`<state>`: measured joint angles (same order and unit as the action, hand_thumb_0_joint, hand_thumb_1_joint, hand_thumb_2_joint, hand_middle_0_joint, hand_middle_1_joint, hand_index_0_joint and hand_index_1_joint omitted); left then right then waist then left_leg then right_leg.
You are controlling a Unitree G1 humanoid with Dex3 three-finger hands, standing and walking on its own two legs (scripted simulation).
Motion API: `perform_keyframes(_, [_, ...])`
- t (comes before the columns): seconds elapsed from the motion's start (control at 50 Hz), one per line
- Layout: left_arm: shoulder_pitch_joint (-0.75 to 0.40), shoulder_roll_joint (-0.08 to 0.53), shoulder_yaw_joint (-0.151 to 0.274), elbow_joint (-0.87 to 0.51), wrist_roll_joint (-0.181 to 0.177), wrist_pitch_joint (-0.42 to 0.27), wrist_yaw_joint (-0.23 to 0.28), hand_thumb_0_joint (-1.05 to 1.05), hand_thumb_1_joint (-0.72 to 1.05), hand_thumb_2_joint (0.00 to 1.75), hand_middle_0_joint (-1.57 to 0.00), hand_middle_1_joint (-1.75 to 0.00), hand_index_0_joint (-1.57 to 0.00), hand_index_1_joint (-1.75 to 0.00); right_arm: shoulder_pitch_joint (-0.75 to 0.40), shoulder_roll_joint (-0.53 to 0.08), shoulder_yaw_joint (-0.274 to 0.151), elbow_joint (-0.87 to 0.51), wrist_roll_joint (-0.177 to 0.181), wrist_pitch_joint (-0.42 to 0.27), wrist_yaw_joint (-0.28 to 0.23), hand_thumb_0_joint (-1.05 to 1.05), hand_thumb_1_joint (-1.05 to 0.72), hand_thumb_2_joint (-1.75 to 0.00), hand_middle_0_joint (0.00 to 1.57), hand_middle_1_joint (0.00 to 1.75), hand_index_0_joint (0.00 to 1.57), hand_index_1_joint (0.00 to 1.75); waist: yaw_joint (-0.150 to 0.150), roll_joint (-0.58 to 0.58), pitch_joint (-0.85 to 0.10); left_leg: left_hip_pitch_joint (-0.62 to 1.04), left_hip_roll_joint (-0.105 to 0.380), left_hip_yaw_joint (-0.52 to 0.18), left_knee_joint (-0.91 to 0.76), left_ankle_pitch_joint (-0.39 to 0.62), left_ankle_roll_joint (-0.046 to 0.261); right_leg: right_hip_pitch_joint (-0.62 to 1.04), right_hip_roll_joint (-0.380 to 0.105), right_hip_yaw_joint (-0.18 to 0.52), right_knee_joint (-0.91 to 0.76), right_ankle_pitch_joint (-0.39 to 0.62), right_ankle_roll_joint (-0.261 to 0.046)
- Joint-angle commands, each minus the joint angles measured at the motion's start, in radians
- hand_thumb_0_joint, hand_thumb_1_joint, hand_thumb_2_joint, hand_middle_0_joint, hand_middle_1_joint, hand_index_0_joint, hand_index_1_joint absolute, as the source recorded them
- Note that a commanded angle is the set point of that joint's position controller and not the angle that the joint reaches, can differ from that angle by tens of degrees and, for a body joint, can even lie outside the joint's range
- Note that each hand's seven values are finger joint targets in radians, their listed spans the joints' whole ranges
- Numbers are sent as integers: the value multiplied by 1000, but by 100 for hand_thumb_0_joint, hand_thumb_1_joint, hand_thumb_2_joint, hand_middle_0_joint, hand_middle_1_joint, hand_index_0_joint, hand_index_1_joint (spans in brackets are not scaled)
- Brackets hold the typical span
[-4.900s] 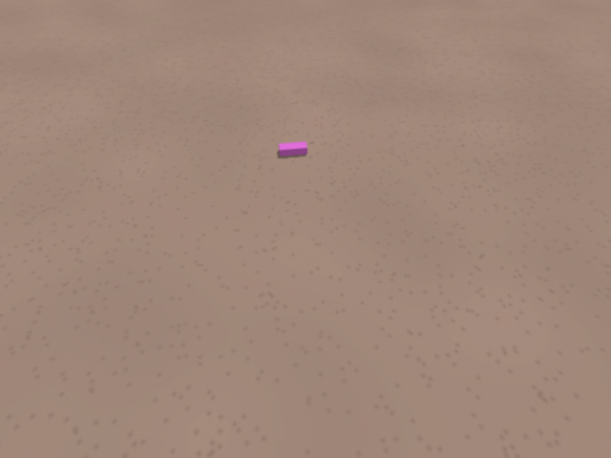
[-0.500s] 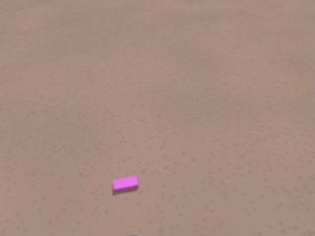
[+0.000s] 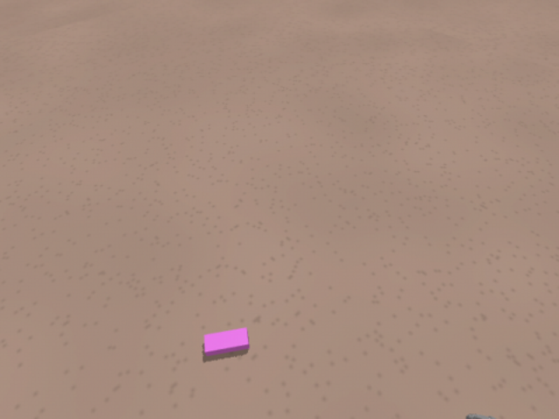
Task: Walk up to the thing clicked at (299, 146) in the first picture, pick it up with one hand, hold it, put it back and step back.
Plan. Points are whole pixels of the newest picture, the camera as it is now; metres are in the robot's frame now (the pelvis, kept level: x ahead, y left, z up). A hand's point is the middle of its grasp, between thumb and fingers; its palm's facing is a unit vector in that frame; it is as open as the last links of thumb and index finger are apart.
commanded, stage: walk up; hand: left
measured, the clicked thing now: (226, 341) +0.51 +0.25 -0.76
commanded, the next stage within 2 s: stand in 0.78 s
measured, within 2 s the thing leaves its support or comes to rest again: neither
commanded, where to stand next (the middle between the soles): +0.05 -0.01 m, yaw -1 degrees
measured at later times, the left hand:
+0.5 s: hand out of the picture +0.09 +0.25 -0.15, palm faces -0.03 -0.94 -0.33, open 7.4 cm
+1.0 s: hand out of the picture +0.08 +0.25 -0.15, palm faces -0.02 -0.94 -0.33, open 7.4 cm
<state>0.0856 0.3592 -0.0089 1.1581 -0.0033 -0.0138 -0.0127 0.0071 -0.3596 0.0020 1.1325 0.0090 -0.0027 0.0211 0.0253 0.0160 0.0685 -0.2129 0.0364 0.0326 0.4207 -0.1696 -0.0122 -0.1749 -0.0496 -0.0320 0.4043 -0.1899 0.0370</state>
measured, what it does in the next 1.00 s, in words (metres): stands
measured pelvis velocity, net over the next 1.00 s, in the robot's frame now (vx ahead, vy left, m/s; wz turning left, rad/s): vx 0.02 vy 0.00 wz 0.00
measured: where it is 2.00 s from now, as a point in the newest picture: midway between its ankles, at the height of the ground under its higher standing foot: outside the picture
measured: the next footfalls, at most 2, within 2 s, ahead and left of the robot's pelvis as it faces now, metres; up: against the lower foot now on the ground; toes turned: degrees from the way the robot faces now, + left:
none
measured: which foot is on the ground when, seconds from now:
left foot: down 0.00-1.00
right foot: down 0.00-1.00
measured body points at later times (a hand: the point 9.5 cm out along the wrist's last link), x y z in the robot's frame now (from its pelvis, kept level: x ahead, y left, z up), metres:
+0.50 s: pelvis +0.01 +0.00 +0.00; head +0.02 +0.00 +0.45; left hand +0.09 +0.30 -0.13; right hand +0.08 -0.30 -0.13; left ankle +0.04 +0.13 -0.74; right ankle +0.02 -0.14 -0.74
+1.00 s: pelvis +0.02 +0.00 +0.00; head +0.02 +0.00 +0.45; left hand +0.09 +0.30 -0.13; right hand +0.10 -0.30 -0.13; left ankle +0.04 +0.13 -0.74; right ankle +0.02 -0.14 -0.74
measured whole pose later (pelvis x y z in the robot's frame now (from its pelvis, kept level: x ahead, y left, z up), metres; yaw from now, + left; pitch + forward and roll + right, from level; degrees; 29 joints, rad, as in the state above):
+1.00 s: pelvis +0.02 +0.00 +0.00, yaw +0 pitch -2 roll +0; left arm 0.10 0.35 0.01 1.15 0.02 0.00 -0.02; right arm 0.08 -0.35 -0.01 1.15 -0.01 -0.01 0.02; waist 0.00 0.01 0.04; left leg -0.16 0.03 0.03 0.34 -0.15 -0.02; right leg -0.13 -0.05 -0.04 0.33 -0.18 0.04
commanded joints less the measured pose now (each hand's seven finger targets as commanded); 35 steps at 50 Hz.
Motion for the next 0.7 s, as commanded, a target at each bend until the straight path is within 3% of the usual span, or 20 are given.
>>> perform_keyframes(0.0, [-53, 210, 39, -37, 2, -24, 16, 0, 90, 90, -20, -30, -20, -30, -43, -215, -39, -31, -2, -21, -14, 0, -90, -90, 20, 30, 20, 30, -18, -36, -135, 97, 105, -98, -106, 82, 35, 35, -98, 91, -119, 113, -44])
perform_keyframes(0.26, [-75, 205, 49, -32, 6, -11, 13, 0, 90, 90, -20, -30, -20, -30, -31, -211, -40, -16, -11, -27, -16, 0, -90, -90, 20, 30, 20, 30, -20, -4, -102, 56, 105, -108, -172, 2, 25, 54, -91, 80, -123, 73, -41])
perform_keyframes(0.68, [-61, 196, 56, -39, 10, -11, 15, 0, 90, 90, -20, -30, -20, -30, 10, -208, -45, -18, -12, -22, -18, 0, -90, -90, 20, 30, 20, 30, -30, -12, -108, 75, 103, -104, -154, 28, 30, 49, -89, 76, -133, 78, -39])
